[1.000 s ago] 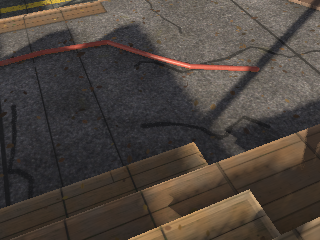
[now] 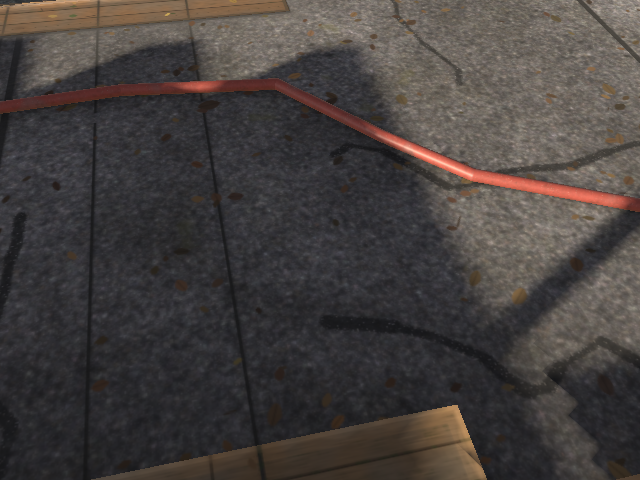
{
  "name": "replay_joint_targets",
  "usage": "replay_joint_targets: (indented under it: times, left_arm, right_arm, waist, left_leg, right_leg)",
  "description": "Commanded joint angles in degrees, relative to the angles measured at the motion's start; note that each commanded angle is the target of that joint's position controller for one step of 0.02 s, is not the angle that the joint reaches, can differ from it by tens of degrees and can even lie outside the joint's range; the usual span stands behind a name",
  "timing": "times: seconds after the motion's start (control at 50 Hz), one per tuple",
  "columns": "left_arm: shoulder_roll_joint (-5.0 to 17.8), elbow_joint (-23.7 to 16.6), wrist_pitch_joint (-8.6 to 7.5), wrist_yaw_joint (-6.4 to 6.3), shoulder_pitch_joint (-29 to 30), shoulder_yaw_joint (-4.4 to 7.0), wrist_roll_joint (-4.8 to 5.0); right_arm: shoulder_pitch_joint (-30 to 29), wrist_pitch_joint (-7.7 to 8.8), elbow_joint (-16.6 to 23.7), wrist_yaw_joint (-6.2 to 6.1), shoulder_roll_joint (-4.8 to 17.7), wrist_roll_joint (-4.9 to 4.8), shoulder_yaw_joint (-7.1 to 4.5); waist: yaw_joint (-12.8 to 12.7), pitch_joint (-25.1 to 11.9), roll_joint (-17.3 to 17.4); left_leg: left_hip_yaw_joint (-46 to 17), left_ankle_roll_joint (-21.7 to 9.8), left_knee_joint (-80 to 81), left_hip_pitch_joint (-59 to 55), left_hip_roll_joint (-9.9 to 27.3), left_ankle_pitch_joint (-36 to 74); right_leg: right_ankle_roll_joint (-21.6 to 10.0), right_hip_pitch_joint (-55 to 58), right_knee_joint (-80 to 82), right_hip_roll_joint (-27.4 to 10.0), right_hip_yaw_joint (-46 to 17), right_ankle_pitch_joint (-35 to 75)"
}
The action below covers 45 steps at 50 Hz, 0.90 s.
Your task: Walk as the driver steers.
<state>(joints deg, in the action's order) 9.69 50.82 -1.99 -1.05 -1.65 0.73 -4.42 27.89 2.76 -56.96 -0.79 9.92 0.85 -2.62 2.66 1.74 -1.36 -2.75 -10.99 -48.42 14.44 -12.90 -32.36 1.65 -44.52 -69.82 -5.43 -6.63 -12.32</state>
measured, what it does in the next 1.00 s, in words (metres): goes down: right foot 0.15 m lower, then left foot 0.15 m lower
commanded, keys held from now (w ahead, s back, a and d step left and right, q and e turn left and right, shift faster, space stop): w+q+shift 0.36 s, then w+shift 0.12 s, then w+e+shift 0.52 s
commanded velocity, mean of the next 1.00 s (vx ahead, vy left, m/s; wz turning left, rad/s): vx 1.00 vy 0.00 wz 0.25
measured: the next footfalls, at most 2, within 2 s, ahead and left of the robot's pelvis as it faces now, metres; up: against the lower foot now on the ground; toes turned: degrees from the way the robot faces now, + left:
right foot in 0.20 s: +0.32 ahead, -0.13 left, -0.15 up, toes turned +16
left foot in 0.60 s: +0.58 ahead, +0.17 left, -0.30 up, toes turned +29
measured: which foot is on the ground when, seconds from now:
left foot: down 0.00-0.20, up 0.22-0.58, down 0.60-0.98, up 1.00-1.00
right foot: up 0.00-0.18, down 0.20-0.60, up 0.62-0.96, down 0.98-1.00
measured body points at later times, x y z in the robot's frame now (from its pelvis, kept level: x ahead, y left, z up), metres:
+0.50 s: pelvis +0.41 +0.01 -0.18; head +0.42 +0.02 +0.27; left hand +0.18 +0.16 -0.31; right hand +0.72 -0.11 -0.25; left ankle +0.54 +0.20 -0.85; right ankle +0.28 -0.14 -0.84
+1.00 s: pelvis +0.86 +0.16 -0.40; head +0.88 +0.15 +0.05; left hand +0.88 +0.45 -0.52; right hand +0.88 -0.10 -0.55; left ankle +0.58 +0.17 -0.91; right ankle +0.95 +0.15 -1.13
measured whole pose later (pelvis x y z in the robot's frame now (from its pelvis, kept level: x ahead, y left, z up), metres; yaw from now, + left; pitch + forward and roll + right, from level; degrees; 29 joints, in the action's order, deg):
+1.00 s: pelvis +0.86 +0.16 -0.40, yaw +12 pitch -1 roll +4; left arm 16.0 53.1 -2.5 2.9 -11.1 5.0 -2.3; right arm 21.9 6.2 -62.8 -1.2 13.1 1.9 -3.0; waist -1.3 3.1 -2.4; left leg 13.7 -2.0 -81.4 2.9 2.1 -39.0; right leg -11.3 -21.8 -31.8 0.2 7.9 -0.7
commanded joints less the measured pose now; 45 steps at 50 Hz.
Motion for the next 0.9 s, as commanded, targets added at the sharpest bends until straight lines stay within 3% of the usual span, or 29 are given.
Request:
replay_joint_targets:
  times: [0.02,0.06,0.14,0.18,0.2,0.22,0.24,0.26,0.28,0.3,0.36,0.4,0.42,0.46,0.5,0.54,0.56,0.58,0.6,0.62,0.64,0.68,0.7,0.72,0.74,0.78,0.8,0.84,0.9]
  left_arm:
    - [9.01,-1.24,-1.33,0.51,-0.57,2.26,1.29]
    - [5.92,-4.07,-1.75,1.42,3.55,1.42,1.75]
    - [5.28,-8.78,-2.52,0.1,2.69,1.08,4.4]
    - [9.97,-1.38,-3.08,-0.6,-28.49,3.83,4.69]
    - [13.43,2.73,-2.68,-1.11,-41.32,5.65,4.17]
    - [11.91,2.49,-2.69,0.05,-39.69,4.99,2.64]
    - [9.73,0.66,-2.74,1.57,-29.17,3.22,1.19]
    - [7.34,-0.77,-2.59,2.2,-28.52,3.1,1.71]
    - [9.07,-1.45,-3.2,1.96,-25.51,4.14,2.08]
    - [5.52,-1.0,-3.29,2.01,-23.27,3.11,3.61]
    - [5.49,3.13,-6.39,0.63,-23.21,1.87,4.22]
    - [11.41,3.68,-6.45,0.3,-23.14,3.14,2.47]
    - [5.73,5.34,-7.15,0.46,-24.22,2.18,3.4]
    - [5.1,4.71,-7.55,0.55,-22.36,1.04,4.65]
    - [6.88,5.73,-5.89,0.03,-25.73,1.28,4.27]
    - [7.14,8.61,-3.16,-1.04,-31.9,0.75,2.86]
    - [8.5,9.31,-2.24,-1.3,-34.04,0.69,1.78]
    - [10.61,10.13,-1.58,-1.41,-31.77,1.08,1.28]
    - [12.71,9.21,-1.62,-1.2,-28.48,2.0,2.64]
    - [10.3,8.11,-2.0,-1.58,-25.02,2.8,3.33]
    - [9.19,4.65,-2.85,-2.17,-30.84,2.24,5.83]
    - [10.28,5.63,-2.23,-1.35,-29.35,3.65,3.74]
    - [8.61,5.74,-1.4,-0.74,-25.7,4.09,1.29]
    - [7.1,6.87,-0.01,0.4,-24.9,4.31,0.87]
    - [4.27,5.46,1.19,1.33,-23.22,3.81,0.97]
    - [3.48,4.53,2.57,2.29,-21.29,3.68,-0.18]
    - [3.28,3.1,1.14,2.89,-15.59,3.59,1.52]
    - [1.47,3.54,-0.81,4.59,-15.68,2.97,2.89]
    - [5.16,3.21,0.0,4.04,-12.94,3.23,2.46]
  right_arm:
    - [-1.38,2.92,4.61,-0.78,10.23,-0.78,-2.58]
    - [-2.61,2.83,5.22,0.23,8.09,-1.7,-1.53]
    - [1.41,0.44,3.9,0.22,8.76,0.72,-1.52]
    - [-12.61,0.57,6.95,0.96,12.2,1.64,-2.05]
    - [-18.99,1.3,8.76,1.38,11.88,1.21,-2.45]
    - [-18.69,1.6,9.86,0.14,5.84,-0.14,-1.17]
    - [-6.57,1.73,13.11,-1.32,0.7,-3.08,0.41]
    - [-2.11,0.63,9.73,-2.14,5.25,-1.59,-0.47]
    - [-6.08,-1.03,10.81,-1.57,7.0,0.82,-0.88]
    - [-13.65,-2.28,11.78,-0.43,9.08,3.34,-1.46]
    - [-23.09,-2.93,16.29,3.19,5.53,1.44,-0.41]
    - [-17.37,-3.21,12.6,3.91,5.93,2.41,-0.69]
    - [-20.27,-1.76,13.26,4.32,5.83,1.6,-0.71]
    - [-25.55,0.58,12.65,5.41,4.04,0.61,0.41]
    - [-29.69,0.5,11.76,5.3,3.84,-0.53,1.35]
    - [-30.46,-0.04,11.64,3.76,5.57,0.7,0.94]
    - [-24.3,-0.05,9.93,2.78,7.43,1.29,0.34]
    - [-7.59,-0.18,4.92,1.46,9.22,1.8,-1.05]
    - [1.84,0.26,1.63,1.16,12.16,2.28,-2.12]
    - [4.96,0.64,-0.38,1.16,16.76,2.97,-3.12]
    - [4.64,1.91,1.0,1.39,15.23,1.92,-2.17]
    - [-2.89,1.92,2.06,1.22,12.46,1.55,-2.54]
    - [-6.31,3.25,1.47,1.01,11.35,1.8,-2.56]
    - [-9.59,4.78,1.82,1.29,7.06,1.22,-1.11]
    - [-12.52,5.31,1.71,1.46,7.61,0.58,-1.13]
    - [-13.62,6.06,1.6,1.34,10.32,1.09,-2.19]
    - [-13.87,7.31,0.62,1.01,5.8,0.67,-1.59]
    - [-16.35,8.83,0.25,0.93,5.41,-0.69,-1.05]
    - [-13.31,7.75,-1.33,0.34,7.01,-0.87,-0.82]
  waist:
    - [-1.57,0.8,-0.67]
    - [1.16,0.55,-0.68]
    - [4.27,3.44,7.2]
    - [-15.34,-8.2,7.48]
    - [-23.59,-10.93,0.06]
    - [-21.16,-4.06,-4.08]
    - [-5.27,-5.66,-13.84]
    - [-5.19,-11.51,-5.0]
    - [-5.49,-8.55,-8.31]
    - [-5.04,0.67,0.49]
    - [-0.73,12.9,0.74]
    - [0.3,7.38,-3.76]
    - [0.17,8.8,-2.07]
    - [-0.74,7.62,1.08]
    - [-4.99,6.15,-1.63]
    - [-6.24,7.47,-1.76]
    - [-4.19,5.57,-0.91]
    - [4.16,-2.11,-3.23]
    - [11.27,-4.51,3.01]
    - [10.43,-4.57,10.58]
    - [4.42,-11.94,6.08]
    - [0.64,-6.12,-0.63]
    - [-0.65,-2.4,2.55]
    - [-3.77,3.11,-1.66]
    - [-5.67,6.22,2.06]
    - [-6.92,7.72,3.23]
    - [-5.66,8.54,2.17]
    - [-7.56,5.09,3.85]
    - [-6.09,7.17,3.68]
  left_leg:
    - [-23.05,-5.7,11.72,7.42,12.05,32.82]
    - [-18.82,-2.34,8.92,10.6,7.59,23.92]
    - [-22.29,-1.59,0.35,4.78,6.77,26.24]
    - [-18.17,-0.74,-28.16,12.44,6.15,45.48]
    - [-14.46,1.29,-47.84,22.64,3.86,39.33]
    - [-9.62,0.56,-69.01,35.33,-0.5,-4.39]
    - [-9.15,0.34,-67.12,40.94,5.64,-4.56]
    - [-6.45,0.81,-59.58,43.25,10.53,1.47]
    - [-5.0,1.65,-63.57,45.88,12.22,3.97]
    - [-4.76,1.94,-60.04,47.7,15.12,5.03]
    - [-6.73,5.89,-22.58,31.95,18.33,30.1]
    - [-1.99,5.88,-24.49,25.75,15.07,37.18]
    - [-6.38,3.62,-11.78,29.51,16.79,51.65]
    - [2.43,2.19,4.61,12.22,12.99,71.73]
    - [9.0,3.93,8.02,0.8,10.94,65.03]
    - [9.38,2.89,9.23,2.46,11.53,52.87]
    - [10.41,2.52,13.08,-1.22,10.26,46.17]
    - [11.29,1.47,9.33,-19.67,9.82,46.15]
    - [2.33,-2.03,23.49,-29.34,15.62,46.34]
    - [-3.7,-3.7,16.69,-40.9,23.77,64.45]
    - [-13.0,-2.93,5.85,-52.18,33.52,78.52]
    - [-14.88,-4.48,15.6,-37.28,34.66,42.12]
    - [-19.28,-5.22,18.55,-25.21,35.71,26.72]
    - [-14.0,-3.83,21.58,-7.26,32.82,27.78]
    - [-11.01,-2.61,23.78,3.59,31.63,23.85]
    - [-6.56,-1.5,21.77,9.41,31.06,22.61]
    - [-1.15,2.16,19.21,9.35,26.56,14.41]
    - [10.37,5.96,19.06,20.19,20.1,5.6]
    - [12.81,5.81,11.08,9.21,21.72,20.7]
  right_leg:
    - [-1.19,7.67,17.89,0.96,2.66,30.71]
    - [-2.14,19.15,31.78,5.38,6.67,40.26]
    - [-1.68,26.62,43.1,9.26,5.28,26.67]
    - [-3.51,54.86,38.4,6.88,3.24,33.72]
    - [-4.6,69.55,41.16,3.41,0.24,26.59]
    - [-5.19,67.73,40.34,-6.06,-4.26,25.87]
    - [-2.09,68.8,23.13,-14.84,-10.4,69.47]
    - [-4.9,68.33,29.82,-17.11,-15.64,48.48]
    - [-14.0,58.31,37.69,-21.15,-27.49,13.78]
    - [-11.95,47.0,43.43,-17.92,-27.92,-2.16]
    - [-5.49,16.03,44.69,-10.45,-7.02,7.25]
    - [-6.07,16.86,42.72,-10.4,-6.03,16.76]
    - [-4.59,19.32,36.96,-6.93,-2.99,10.38]
    - [-3.36,10.9,37.45,-2.34,7.19,-1.51]
    - [-5.49,11.61,35.6,-1.56,10.13,0.42]
    - [-8.01,23.85,27.5,-4.19,8.29,15.46]
    - [-8.36,28.87,18.88,-3.19,8.74,26.53]
    - [-9.75,24.01,-0.56,-4.76,7.94,37.44]
    - [-8.25,18.44,-22.56,-0.54,8.24,29.52]
    - [-7.48,1.02,-46.06,7.66,6.7,-28.55]
    - [-8.53,-10.08,-36.87,5.1,-3.02,-25.37]
    - [-8.48,-14.18,-19.27,0.29,0.07,-15.68]
    - [-7.46,-10.73,-16.6,-1.48,-0.33,-11.26]
    - [-5.16,-0.85,-5.05,-2.74,-1.43,-4.17]
    - [-4.05,6.49,2.68,-2.87,-0.01,-1.63]
    - [-4.8,9.51,4.24,-1.62,4.79,7.2]
    - [-5.9,6.65,15.1,-2.95,2.43,22.35]
    - [-6.8,29.77,29.73,1.05,8.81,46.49]
    - [-8.42,30.58,32.72,4.24,16.9,41.15]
